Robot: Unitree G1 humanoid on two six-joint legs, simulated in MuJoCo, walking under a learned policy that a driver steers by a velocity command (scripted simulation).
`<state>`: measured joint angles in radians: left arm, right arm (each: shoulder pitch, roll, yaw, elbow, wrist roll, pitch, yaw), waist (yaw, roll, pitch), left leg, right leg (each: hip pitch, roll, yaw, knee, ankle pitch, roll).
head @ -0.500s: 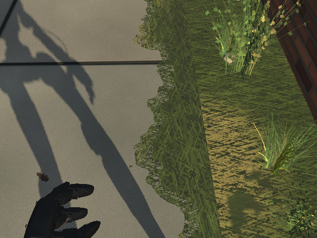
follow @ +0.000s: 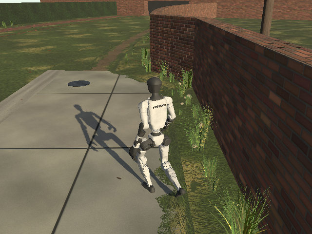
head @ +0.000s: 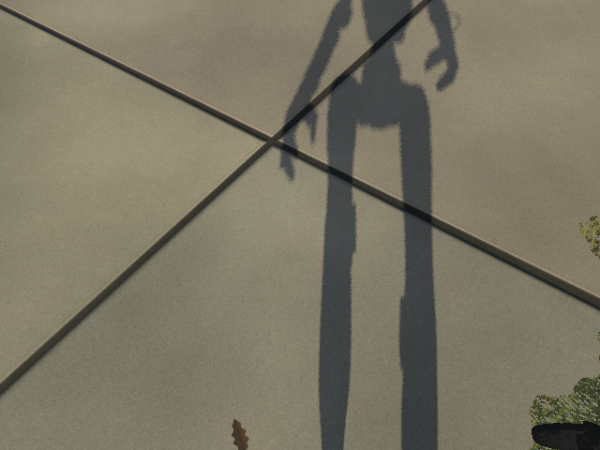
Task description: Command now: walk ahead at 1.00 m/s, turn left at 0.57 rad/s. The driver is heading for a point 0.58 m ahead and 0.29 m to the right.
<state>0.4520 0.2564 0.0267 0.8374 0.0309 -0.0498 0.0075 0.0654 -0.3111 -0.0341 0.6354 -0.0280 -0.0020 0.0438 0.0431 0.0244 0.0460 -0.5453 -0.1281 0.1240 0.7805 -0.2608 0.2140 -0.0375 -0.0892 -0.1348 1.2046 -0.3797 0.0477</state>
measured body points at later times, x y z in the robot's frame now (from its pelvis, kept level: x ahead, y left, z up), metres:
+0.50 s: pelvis +0.47 -0.08 +0.02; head +0.49 -0.07 +0.47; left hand +0.60 +0.19 -0.11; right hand +0.51 -0.35 -0.09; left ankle +0.30 +0.06 -0.54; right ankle +0.53 -0.12 -0.69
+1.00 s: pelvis +0.82 -0.10 +0.04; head +0.86 -0.11 +0.49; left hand +1.04 +0.10 -0.08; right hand +0.85 -0.38 -0.07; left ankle +0.95 -0.07 -0.69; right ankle +0.74 -0.24 -0.63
